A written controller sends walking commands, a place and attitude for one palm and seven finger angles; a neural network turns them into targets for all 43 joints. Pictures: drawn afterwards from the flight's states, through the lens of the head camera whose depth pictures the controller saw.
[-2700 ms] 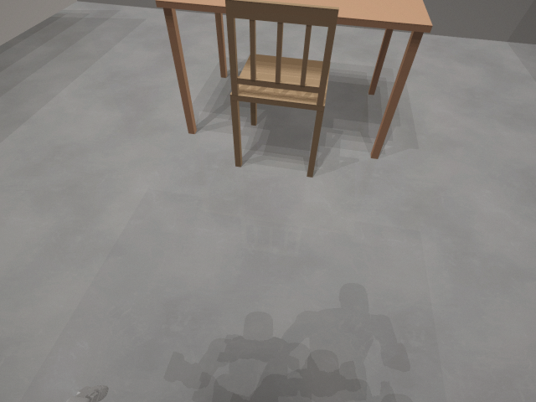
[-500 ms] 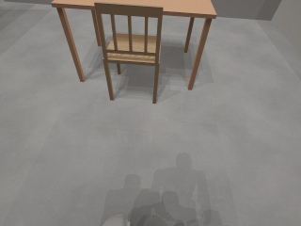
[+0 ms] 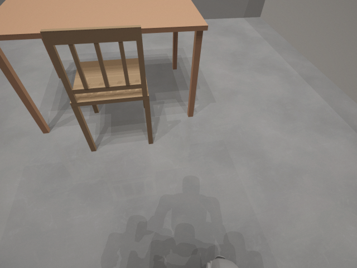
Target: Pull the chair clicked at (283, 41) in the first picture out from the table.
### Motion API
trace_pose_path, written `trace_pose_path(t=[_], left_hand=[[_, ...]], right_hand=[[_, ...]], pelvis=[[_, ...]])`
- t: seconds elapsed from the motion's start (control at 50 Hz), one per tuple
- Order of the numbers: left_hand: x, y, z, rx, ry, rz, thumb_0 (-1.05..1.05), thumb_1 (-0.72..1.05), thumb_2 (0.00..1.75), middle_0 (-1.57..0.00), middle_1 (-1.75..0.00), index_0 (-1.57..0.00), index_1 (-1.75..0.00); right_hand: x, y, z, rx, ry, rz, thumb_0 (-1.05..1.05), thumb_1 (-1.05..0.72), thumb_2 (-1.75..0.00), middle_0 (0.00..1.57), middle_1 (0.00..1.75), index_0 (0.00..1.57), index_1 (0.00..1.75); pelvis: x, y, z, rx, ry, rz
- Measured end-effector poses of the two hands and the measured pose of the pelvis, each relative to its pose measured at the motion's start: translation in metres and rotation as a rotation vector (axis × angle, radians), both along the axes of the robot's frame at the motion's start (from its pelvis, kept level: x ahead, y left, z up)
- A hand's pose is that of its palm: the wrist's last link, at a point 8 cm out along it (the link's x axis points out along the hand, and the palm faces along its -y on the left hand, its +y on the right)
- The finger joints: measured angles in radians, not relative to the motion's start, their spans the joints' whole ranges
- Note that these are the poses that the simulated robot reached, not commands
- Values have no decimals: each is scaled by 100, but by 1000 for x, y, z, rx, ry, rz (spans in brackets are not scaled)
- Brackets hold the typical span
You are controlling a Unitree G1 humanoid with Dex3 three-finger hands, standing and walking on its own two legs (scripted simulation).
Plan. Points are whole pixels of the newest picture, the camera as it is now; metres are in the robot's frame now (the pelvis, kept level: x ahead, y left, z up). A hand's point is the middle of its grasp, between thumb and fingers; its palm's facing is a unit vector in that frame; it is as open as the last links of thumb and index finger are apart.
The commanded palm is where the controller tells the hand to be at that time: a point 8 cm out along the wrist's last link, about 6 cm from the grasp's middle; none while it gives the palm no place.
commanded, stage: walk to a spot facing it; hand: left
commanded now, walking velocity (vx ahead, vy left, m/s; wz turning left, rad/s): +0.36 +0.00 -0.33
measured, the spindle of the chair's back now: (102, 65) +1.00 +0.43 -0.12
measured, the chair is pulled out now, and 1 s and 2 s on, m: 0.00 0.00 0.00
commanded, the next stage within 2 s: turn to face it in 0.50 s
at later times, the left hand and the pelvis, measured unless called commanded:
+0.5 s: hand (123, 245) +0.21 +0.16 -0.18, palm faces -0.04 -0.98 -0.17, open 7.3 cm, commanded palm none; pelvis +0.21 -0.02 -0.01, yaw -5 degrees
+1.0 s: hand (139, 169) +0.45 +0.15 -0.17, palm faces +0.00 -0.97 -0.24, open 7.3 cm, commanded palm none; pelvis +0.34 -0.03 -0.01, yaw -1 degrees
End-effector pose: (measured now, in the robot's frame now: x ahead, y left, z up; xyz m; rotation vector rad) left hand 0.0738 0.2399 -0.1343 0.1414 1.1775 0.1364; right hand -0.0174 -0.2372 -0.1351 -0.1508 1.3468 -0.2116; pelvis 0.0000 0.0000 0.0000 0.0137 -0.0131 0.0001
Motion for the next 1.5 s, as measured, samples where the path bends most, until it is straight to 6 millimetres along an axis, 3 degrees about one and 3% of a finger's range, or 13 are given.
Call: trace_pose_path(t=[0.14,0.22,0.28,0.44,0.54,0.6,0.68,0.84,1.0,1.1,1.26,1.4,1.5], left_hand=[[118,-37,-3,14,-53,-147,0,91,90,-20,-30,-20,-30],[150,-56,-10,8,-88,-143,0,91,90,-20,-30,-20,-30],[147,-61,-9,3,-32,-117,-1,91,90,-20,-30,-20,-30],[138,-37,-11,17,140,-62,-1,93,90,-20,-30,-20,-30],[140,-22,-29,-29,238,-15,-1,92,90,-20,-30,-20,-30],[153,-13,-41,-46,299,-21,0,91,90,-20,-30,-20,-30],[197,-8,-34,-44,295,-69,0,91,90,-20,-30,-20,-30],[304,-16,-16,-8,110,-66,1,93,90,-20,-30,-20,-30],[364,-38,0,61,-36,-41,0,92,90,-20,-30,-20,-30],[358,-51,11,63,-67,11,0,91,90,-20,-30,-20,-30],[309,-39,8,60,-10,136,-1,93,90,-20,-30,-20,-30],[233,-11,-20,19,144,233,-1,91,90,-20,-30,-20,-30],[194,6,-30,-17,254,266,0,91,90,-20,-30,-20,-30]], right_hand=[[-21,1,-16,69,195,-128,0,-91,-90,20,30,20,30],[2,-7,-24,96,249,-150,1,-91,-90,20,30,20,30],[52,-17,-20,80,177,-136,1,-91,-90,20,30,20,30],[212,-33,-1,18,-91,-63,1,-93,-90,20,30,20,30],[298,-27,6,-33,-188,5,1,-93,-90,20,30,20,30],[332,-17,6,-63,-240,12,1,-92,-90,20,30,20,30],[340,0,10,-50,-222,-34,0,-91,-90,20,30,20,30],[311,10,2,2,4,-78,0,-95,-90,20,30,20,30],[311,-4,-29,105,118,-74,1,-91,-90,20,30,20,30],[349,-24,-29,103,91,-4,1,-91,-90,20,30,20,30],[431,-41,-11,31,-35,146,1,-91,-90,20,30,20,30],[494,-13,7,-38,-170,284,1,-91,-90,20,30,20,30],[501,19,19,-52,-218,347,1,-91,-90,20,30,20,30]], pelvis=[[64,-22,-13,0,5,-54],[95,-37,-20,-13,-6,-67],[118,-40,-12,-25,-9,-76],[181,-34,-2,-45,4,-90],[229,-14,-11,-64,-7,-99],[255,-3,-18,-52,-17,-131],[280,3,-10,-43,-17,-153],[317,-1,0,-26,4,-84],[338,-31,-12,1,-5,-11],[342,-41,-7,3,-13,64],[341,-39,-2,7,-8,136],[333,-14,-11,-26,-7,175],[331,3,-9,-37,-14,187]])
